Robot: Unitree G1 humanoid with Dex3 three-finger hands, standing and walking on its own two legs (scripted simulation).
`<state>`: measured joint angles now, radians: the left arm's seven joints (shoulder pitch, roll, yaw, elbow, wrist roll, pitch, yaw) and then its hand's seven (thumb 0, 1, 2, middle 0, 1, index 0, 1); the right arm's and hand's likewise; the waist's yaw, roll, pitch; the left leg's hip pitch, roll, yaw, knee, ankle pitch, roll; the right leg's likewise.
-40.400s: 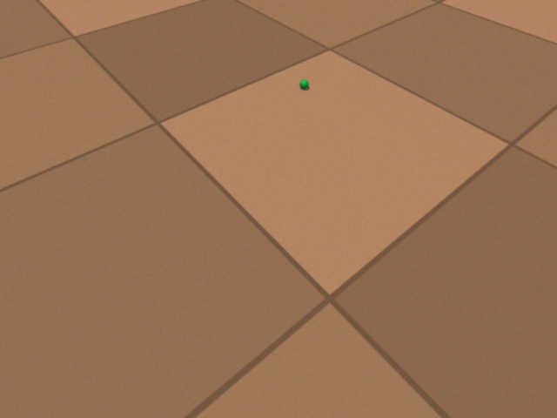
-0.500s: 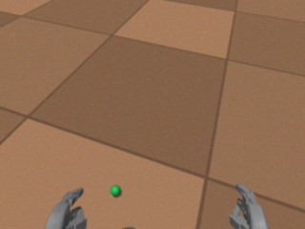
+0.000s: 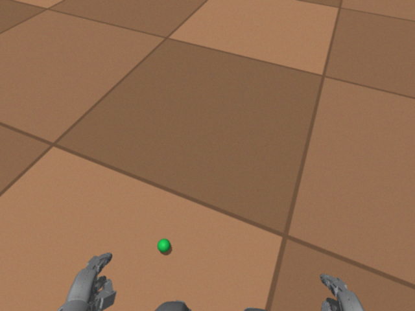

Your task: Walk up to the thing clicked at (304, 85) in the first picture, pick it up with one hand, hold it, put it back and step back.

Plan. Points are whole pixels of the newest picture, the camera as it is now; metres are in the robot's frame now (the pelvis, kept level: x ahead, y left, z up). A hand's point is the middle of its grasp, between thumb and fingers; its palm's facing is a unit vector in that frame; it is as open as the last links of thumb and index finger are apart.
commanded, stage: stand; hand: left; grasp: from above
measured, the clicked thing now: (163, 245) +0.46 +0.22 -0.71
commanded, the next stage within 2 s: none
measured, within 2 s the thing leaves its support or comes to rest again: neither
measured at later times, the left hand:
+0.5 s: hand out of the picture +0.04 +0.25 -0.13, palm faces +0.04 -0.95 -0.31, open 7.4 cm
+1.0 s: hand out of the picture +0.04 +0.25 -0.12, palm faces +0.02 -0.95 -0.32, open 7.4 cm
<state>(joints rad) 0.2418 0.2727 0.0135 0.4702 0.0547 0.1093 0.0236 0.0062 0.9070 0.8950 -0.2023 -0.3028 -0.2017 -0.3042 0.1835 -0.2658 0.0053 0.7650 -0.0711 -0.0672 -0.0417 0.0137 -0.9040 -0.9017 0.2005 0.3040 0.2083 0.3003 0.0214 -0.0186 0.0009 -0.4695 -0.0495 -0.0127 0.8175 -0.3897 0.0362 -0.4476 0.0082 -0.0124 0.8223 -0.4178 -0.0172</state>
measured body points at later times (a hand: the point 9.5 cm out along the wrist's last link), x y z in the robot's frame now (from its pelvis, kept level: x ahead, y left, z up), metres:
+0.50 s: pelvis -0.01 +0.02 +0.04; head -0.01 +0.02 +0.49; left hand +0.04 +0.30 -0.10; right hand +0.07 -0.26 -0.10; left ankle +0.02 +0.10 -0.70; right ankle +0.01 -0.11 -0.70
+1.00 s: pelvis -0.01 +0.01 +0.04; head -0.01 +0.01 +0.49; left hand +0.04 +0.30 -0.10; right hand +0.06 -0.28 -0.10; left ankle +0.02 +0.10 -0.70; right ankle +0.01 -0.11 -0.70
